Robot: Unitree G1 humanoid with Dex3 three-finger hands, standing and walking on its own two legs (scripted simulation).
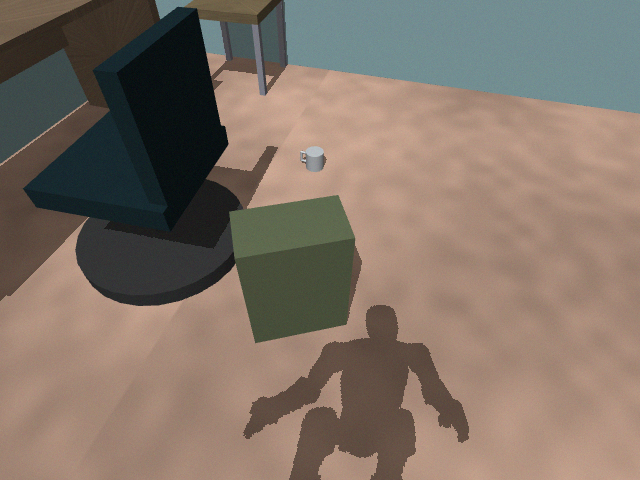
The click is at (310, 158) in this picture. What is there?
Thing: mug
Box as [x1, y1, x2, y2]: [300, 146, 323, 171]
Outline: 300,151 300,158 301,160 306,162 307,169 311,171 318,171 323,167 323,150 320,147 312,146 307,148 305,152
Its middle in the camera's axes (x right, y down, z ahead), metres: -0.03 -0.42 +2.00
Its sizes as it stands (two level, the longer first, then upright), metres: 0.124 0.090 0.092
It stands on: the floor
